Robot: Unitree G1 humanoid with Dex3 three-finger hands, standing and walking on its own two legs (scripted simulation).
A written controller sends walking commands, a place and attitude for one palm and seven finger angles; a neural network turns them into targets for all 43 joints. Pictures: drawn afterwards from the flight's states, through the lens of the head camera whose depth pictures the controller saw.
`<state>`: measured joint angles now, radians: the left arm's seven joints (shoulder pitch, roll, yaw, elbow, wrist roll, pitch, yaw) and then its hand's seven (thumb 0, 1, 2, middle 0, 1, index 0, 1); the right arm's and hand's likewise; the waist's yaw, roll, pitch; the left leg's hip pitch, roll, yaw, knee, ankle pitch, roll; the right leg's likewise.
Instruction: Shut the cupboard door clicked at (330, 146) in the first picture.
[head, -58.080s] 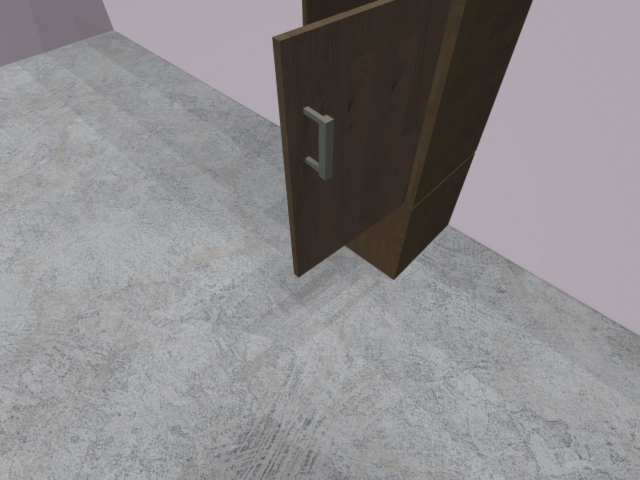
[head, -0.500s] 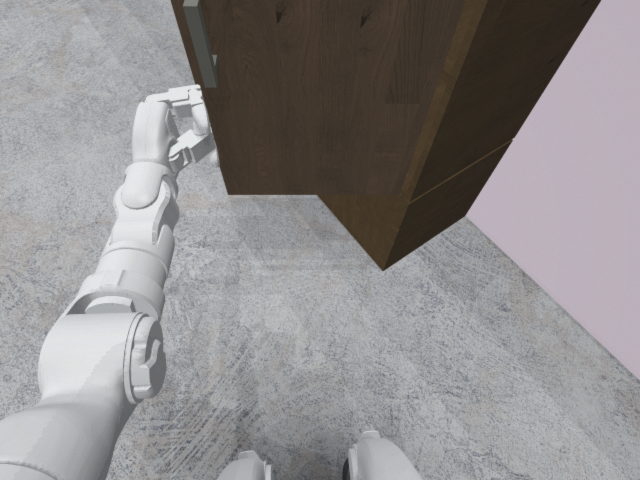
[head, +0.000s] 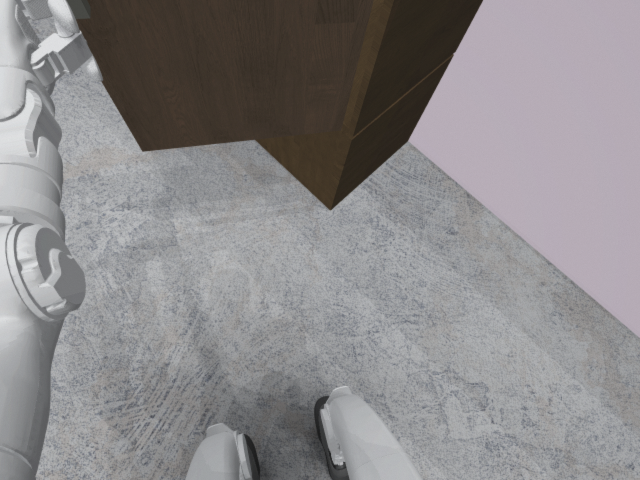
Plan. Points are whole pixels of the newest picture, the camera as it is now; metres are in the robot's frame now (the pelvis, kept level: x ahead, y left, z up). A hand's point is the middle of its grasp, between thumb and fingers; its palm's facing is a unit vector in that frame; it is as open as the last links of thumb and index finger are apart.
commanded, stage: bring the fist close to the handle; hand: left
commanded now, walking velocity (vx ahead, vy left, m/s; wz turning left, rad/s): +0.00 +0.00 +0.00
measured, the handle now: out of the picture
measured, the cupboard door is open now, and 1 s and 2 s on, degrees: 56 52 52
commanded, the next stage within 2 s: push the door shut along its arc in 0.08 s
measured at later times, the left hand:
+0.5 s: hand (87, 11) +0.61 +0.12 +0.12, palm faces -0.07 -1.00 -0.02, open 3.1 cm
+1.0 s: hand (101, 26) +0.61 +0.12 +0.10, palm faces +0.02 -1.00 +0.00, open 3.1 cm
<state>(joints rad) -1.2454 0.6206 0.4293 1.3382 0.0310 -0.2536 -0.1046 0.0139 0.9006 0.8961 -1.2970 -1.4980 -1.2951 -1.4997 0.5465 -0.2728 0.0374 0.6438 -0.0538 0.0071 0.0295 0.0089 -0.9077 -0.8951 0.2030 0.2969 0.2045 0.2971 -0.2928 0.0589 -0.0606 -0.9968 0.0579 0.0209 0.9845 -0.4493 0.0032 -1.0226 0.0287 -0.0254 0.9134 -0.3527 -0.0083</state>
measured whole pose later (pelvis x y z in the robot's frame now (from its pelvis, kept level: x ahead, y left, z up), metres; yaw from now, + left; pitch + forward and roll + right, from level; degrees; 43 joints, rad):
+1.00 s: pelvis +0.02 +0.01 +0.00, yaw +0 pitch +27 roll -3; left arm -1.21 0.52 0.41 1.28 0.04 -0.26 -0.03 0.01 0.90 0.90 -1.30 -1.50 -1.30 -1.50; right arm 0.57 -0.25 0.03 0.64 -0.08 0.02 0.08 0.01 -0.91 -0.89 0.20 0.30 0.21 0.30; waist -0.31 0.07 -0.10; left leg -0.98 0.06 0.00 0.98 -0.48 0.01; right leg -0.98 0.03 -0.04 0.88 -0.37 0.00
